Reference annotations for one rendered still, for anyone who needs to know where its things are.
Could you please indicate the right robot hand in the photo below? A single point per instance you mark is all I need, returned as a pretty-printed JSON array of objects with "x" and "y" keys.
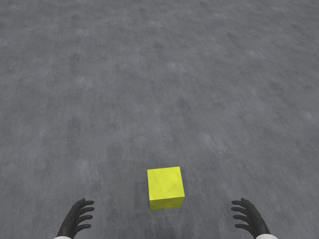
[{"x": 256, "y": 225}]

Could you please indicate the left robot hand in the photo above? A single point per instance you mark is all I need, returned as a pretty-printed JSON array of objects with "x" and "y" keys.
[{"x": 69, "y": 227}]

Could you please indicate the carton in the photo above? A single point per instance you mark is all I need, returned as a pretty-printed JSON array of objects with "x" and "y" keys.
[{"x": 165, "y": 188}]

